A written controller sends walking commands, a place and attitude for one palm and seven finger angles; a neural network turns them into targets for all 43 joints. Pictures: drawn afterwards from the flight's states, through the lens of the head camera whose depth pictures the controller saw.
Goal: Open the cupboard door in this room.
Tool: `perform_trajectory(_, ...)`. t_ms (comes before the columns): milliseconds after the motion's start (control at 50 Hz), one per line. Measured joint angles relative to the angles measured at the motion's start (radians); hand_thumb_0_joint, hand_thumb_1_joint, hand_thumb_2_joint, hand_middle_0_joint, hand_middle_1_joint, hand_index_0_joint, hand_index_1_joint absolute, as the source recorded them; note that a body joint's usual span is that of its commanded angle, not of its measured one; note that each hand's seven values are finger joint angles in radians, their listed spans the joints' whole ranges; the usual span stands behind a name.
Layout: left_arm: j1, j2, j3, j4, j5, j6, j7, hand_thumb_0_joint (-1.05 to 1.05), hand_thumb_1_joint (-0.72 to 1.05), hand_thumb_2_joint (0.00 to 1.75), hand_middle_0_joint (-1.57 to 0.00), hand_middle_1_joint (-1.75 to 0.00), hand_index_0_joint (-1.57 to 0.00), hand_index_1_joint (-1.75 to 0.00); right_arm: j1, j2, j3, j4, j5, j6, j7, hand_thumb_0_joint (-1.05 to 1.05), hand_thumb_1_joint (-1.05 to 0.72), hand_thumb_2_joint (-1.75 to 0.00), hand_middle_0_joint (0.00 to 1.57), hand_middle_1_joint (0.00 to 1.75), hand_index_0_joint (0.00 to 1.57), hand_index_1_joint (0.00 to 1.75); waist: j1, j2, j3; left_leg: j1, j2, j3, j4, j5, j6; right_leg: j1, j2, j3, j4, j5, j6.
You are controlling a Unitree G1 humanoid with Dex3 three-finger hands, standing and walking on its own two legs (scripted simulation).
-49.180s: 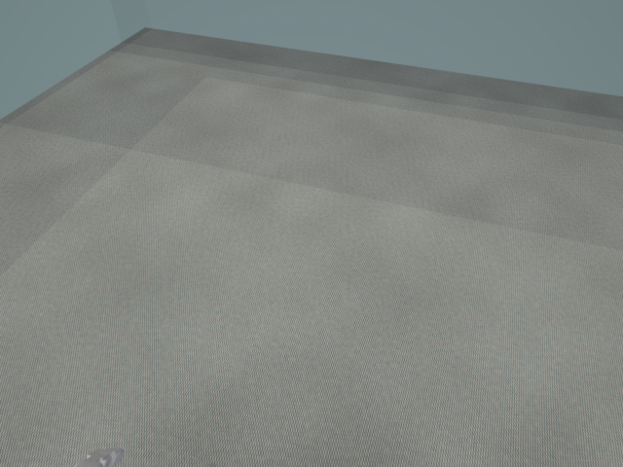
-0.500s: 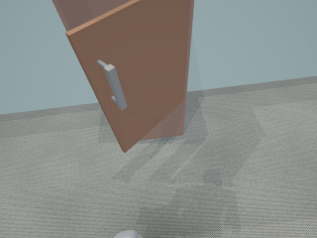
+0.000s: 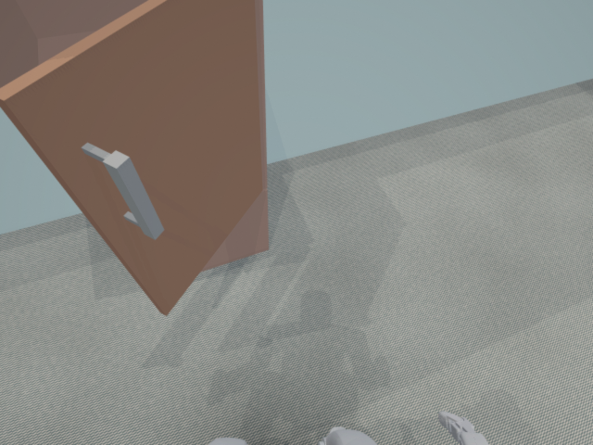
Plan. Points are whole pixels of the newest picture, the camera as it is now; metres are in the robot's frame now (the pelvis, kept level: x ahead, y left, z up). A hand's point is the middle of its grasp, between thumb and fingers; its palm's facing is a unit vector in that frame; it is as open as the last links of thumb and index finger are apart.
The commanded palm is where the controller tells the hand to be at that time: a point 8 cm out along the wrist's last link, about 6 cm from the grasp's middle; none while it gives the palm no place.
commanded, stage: walk to a spot facing it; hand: left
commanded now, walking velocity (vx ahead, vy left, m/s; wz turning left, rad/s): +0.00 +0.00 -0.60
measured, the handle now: (126, 194) +0.39 +0.28 +0.07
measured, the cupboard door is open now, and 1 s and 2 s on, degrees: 40 40 40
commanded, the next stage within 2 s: none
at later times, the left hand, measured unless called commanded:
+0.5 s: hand (223, 397) +0.19 +0.13 -0.16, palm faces -0.33 -0.91 -0.23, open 7.3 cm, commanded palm none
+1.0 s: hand (276, 359) +0.25 +0.05 -0.15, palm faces -0.57 -0.78 -0.27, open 7.3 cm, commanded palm none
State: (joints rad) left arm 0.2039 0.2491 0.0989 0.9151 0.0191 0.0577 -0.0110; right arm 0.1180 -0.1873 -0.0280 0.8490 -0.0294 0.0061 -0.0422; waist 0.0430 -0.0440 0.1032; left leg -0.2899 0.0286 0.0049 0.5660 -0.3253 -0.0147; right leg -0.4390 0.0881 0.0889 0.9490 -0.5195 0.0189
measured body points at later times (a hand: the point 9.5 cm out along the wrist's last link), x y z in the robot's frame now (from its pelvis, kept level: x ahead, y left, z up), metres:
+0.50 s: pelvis +0.03 -0.03 +0.00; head +0.08 -0.05 +0.45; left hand +0.20 +0.18 -0.14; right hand +0.00 -0.30 -0.14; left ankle +0.07 +0.10 -0.69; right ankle +0.00 -0.14 -0.73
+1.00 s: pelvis +0.04 -0.05 +0.00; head +0.08 -0.10 +0.44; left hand +0.28 +0.10 -0.13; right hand -0.08 -0.29 -0.16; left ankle +0.09 +0.09 -0.67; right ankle -0.02 -0.14 -0.73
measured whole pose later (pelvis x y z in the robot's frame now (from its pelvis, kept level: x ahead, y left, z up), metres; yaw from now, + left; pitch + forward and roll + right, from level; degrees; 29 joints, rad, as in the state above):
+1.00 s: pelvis +0.04 -0.05 +0.00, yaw -37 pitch +1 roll +0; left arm 0.15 0.22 0.07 0.89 0.02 0.03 0.00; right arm 0.22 -0.25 -0.06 0.93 -0.01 0.07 -0.03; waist -0.01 0.03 0.12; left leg -0.42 0.10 0.06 1.04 -0.51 -0.07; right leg -0.31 0.01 -0.03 0.61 -0.31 -0.03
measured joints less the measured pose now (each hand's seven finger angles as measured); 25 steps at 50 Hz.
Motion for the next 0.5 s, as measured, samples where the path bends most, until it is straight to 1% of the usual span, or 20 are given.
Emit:
perform_trajectory(40,-0.023,0.01,0.004,-0.01,-0.001,0.0,-0.007,0.01,0.91,0.9,-0.2,-0.3,-0.2,-0.3,0.031,0.001,0.006,0.002,-0.006,0.0,-0.001,0.0,-0.91,-0.89,0.2,0.3,0.21,0.3,-0.001,0.003,0.013,0.022,0.014,0.018,-0.023,0.008,0.0,-0.048,-0.033,-0.047,0.128,0.001,0.015)
perform_trajectory(80,-0.04,0.014,0.002,-0.022,-0.003,0.002,-0.015,0.01,0.91,0.9,-0.2,-0.3,-0.2,-0.3,0.058,-0.002,0.007,0.009,-0.008,0.002,0.0,0.0,-0.91,-0.89,0.21,0.3,0.21,0.3,-0.006,0.015,0.021,0.044,0.032,0.04,-0.046,0.015,-0.003,-0.064,-0.064,-0.081,0.145,0.017,0.023)
perform_trajectory(100,-0.048,0.015,0.0,-0.027,-0.004,0.003,-0.018,0.01,0.91,0.9,-0.19,-0.3,-0.2,-0.3,0.071,-0.004,0.006,0.013,-0.009,0.002,0.001,0.0,-0.91,-0.89,0.21,0.3,0.21,0.3,-0.01,0.022,0.024,0.054,0.042,0.052,-0.053,0.015,-0.006,-0.06,-0.078,-0.094,0.116,0.027,0.024)
perform_trajectory(140,-0.063,0.016,-0.004,-0.035,-0.004,0.005,-0.025,0.01,0.91,0.9,-0.19,-0.3,-0.2,-0.3,0.094,-0.012,0.002,0.023,-0.011,0.004,0.004,0.0,-0.91,-0.89,0.21,0.3,0.21,0.3,-0.022,0.037,0.028,0.069,0.062,0.078,-0.055,0.007,-0.015,-0.035,-0.099,-0.117,0.013,0.046,0.019)
perform_trajectory(180,-0.077,0.016,-0.01,-0.041,-0.004,0.004,-0.03,0.01,0.91,0.9,-0.19,-0.3,-0.2,-0.3,0.115,-0.024,-0.004,0.033,-0.01,0.007,0.008,0.0,-0.91,-0.89,0.21,0.3,0.21,0.3,-0.036,0.053,0.032,0.077,0.083,0.104,-0.037,-0.012,-0.026,0.007,-0.106,-0.135,-0.108,0.069,0.007)
perform_trajectory(200,-0.083,0.016,-0.013,-0.045,-0.004,0.001,-0.031,0.01,0.91,0.9,-0.19,-0.3,-0.2,-0.3,0.126,-0.031,-0.007,0.038,-0.009,0.01,0.01,0.0,-0.9,-0.89,0.21,0.3,0.21,0.3,-0.042,0.06,0.032,0.077,0.094,0.117,-0.018,-0.027,-0.034,0.035,-0.106,-0.143,-0.177,0.104,-0.001)
perform_trajectory(220,-0.086,0.017,-0.016,-0.05,-0.004,-0.004,-0.033,0.01,0.91,0.9,-0.19,-0.3,-0.2,-0.3,0.14,-0.039,-0.01,0.041,-0.006,0.013,0.013,0.0,-0.9,-0.89,0.21,0.3,0.21,0.3,-0.047,0.067,0.029,0.071,0.105,0.127,0.015,-0.048,-0.043,0.072,-0.104,-0.151,-0.261,0.168,-0.01)
perform_trajectory(240,-0.084,0.026,-0.02,-0.058,-0.002,-0.015,-0.032,0.01,0.91,0.9,-0.19,-0.3,-0.2,-0.3,0.155,-0.043,-0.014,0.043,-0.001,0.018,0.016,0.0,-0.9,-0.89,0.21,0.3,0.21,0.3,-0.052,0.057,0.02,0.046,0.107,0.142,0.078,-0.07,-0.046,0.105,-0.112,-0.142,-0.334,0.243,-0.031)
perform_trajectory(260,-0.091,0.023,-0.022,-0.057,-0.003,-0.027,-0.025,0.01,0.91,0.9,-0.19,-0.3,-0.2,-0.3,0.152,-0.054,-0.019,0.052,0.006,0.029,0.018,0.0,-0.9,-0.89,0.21,0.3,0.21,0.3,-0.055,0.065,0.025,0.008,0.11,0.126,0.182,-0.138,-0.05,0.098,-0.103,-0.134,-0.318,0.237,-0.042)
perform_trajectory(280,-0.097,0.016,-0.026,-0.056,-0.005,-0.033,-0.016,0.0,0.91,0.9,-0.19,-0.3,-0.2,-0.3,0.142,-0.066,-0.025,0.062,0.011,0.041,0.016,0.0,-0.91,-0.89,0.21,0.3,0.21,0.3,-0.06,0.076,0.035,-0.033,0.1,0.092,0.294,-0.193,-0.049,0.093,-0.093,-0.127,-0.295,0.214,-0.047)
perform_trajectory(300,-0.098,0.009,-0.03,-0.056,-0.005,-0.034,-0.009,0.0,0.91,0.9,-0.19,-0.3,-0.2,-0.3,0.132,-0.074,-0.03,0.071,0.014,0.052,0.014,0.0,-0.91,-0.89,0.21,0.3,0.21,0.3,-0.064,0.081,0.041,-0.072,0.086,0.064,0.391,-0.217,-0.048,0.095,-0.085,-0.118,-0.289,0.198,-0.049)
perform_trajectory(320,-0.096,0.003,-0.033,-0.057,-0.005,-0.031,-0.002,0.0,0.91,0.9,-0.19,-0.3,-0.2,-0.3,0.121,-0.079,-0.034,0.077,0.015,0.059,0.013,0.0,-0.91,-0.89,0.2,0.3,0.21,0.3,-0.066,0.082,0.044,-0.107,0.075,0.049,0.464,-0.213,-0.049,0.101,-0.079,-0.106,-0.298,0.195,-0.05)
perform_trajectory(340,-0.093,-0.002,-0.034,-0.057,-0.003,-0.027,0.005,0.0,0.91,0.9,-0.2,-0.3,-0.2,-0.3,0.112,-0.081,-0.036,0.079,0.016,0.062,0.014,0.0,-0.91,-0.89,0.2,0.3,0.2,0.3,-0.067,0.077,0.044,-0.133,0.066,0.041,0.506,-0.196,-0.05,0.109,-0.073,-0.092,-0.313,0.2,-0.049)
perform_trajectory(360,-0.089,-0.005,-0.036,-0.054,-0.002,-0.023,0.009,0.0,0.91,0.9,-0.2,-0.3,-0.2,-0.3,0.104,-0.08,-0.038,0.077,0.016,0.063,0.015,0.01,-0.91,-0.89,0.2,0.3,0.2,0.3,-0.069,0.07,0.042,-0.153,0.059,0.038,0.523,-0.175,-0.052,0.117,-0.069,-0.078,-0.332,0.211,-0.047)
perform_trajectory(400,-0.079,-0.011,-0.039,-0.048,0.0,-0.017,0.013,0.0,0.91,0.9,-0.2,-0.3,-0.2,-0.3,0.093,-0.073,-0.038,0.067,0.016,0.059,0.018,0.01,-0.91,-0.89,0.2,0.3,0.2,0.3,-0.07,0.053,0.032,-0.174,0.047,0.037,0.501,-0.142,-0.056,0.13,-0.063,-0.051,-0.367,0.232,-0.047)
perform_trajectory(440,-0.069,-0.018,-0.043,-0.042,0.002,-0.015,0.011,0.0,0.91,0.9,-0.2,-0.3,-0.2,-0.3,0.085,-0.063,-0.037,0.054,0.017,0.053,0.02,0.01,-0.91,-0.89,0.2,0.3,0.2,0.3,-0.069,0.039,0.022,-0.173,0.035,0.036,0.434,-0.121,-0.056,0.138,-0.057,-0.024,-0.391,0.246,-0.047)
perform_trajectory(500,-0.056,-0.027,-0.045,-0.035,0.003,-0.011,0.005,0.0,0.91,0.9,-0.2,-0.3,-0.21,-0.3,0.075,-0.046,-0.032,0.038,0.02,0.04,0.021,0.0,-0.91,-0.89,0.2,0.3,0.2,0.3,-0.063,0.024,0.008,-0.138,0.015,0.033,0.293,-0.097,-0.052,0.141,-0.045,0.012,-0.405,0.253,-0.039)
